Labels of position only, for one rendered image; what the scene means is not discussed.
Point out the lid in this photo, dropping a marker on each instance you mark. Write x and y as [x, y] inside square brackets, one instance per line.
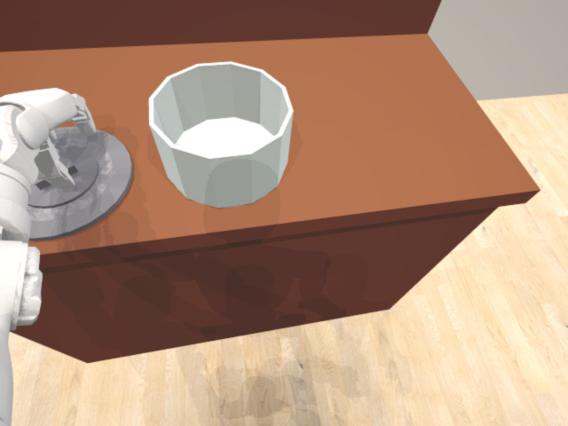
[103, 178]

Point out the table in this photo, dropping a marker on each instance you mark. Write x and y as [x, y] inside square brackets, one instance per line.
[392, 164]

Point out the left robot upper arm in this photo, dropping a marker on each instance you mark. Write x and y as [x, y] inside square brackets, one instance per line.
[20, 302]

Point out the left robot forearm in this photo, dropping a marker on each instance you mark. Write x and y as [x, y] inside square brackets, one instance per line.
[22, 130]

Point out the left robot hand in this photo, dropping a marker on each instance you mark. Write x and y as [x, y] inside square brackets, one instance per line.
[56, 106]

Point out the pot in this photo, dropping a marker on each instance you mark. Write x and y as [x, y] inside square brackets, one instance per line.
[222, 131]

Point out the knob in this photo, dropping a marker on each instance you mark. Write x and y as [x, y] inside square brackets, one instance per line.
[41, 183]

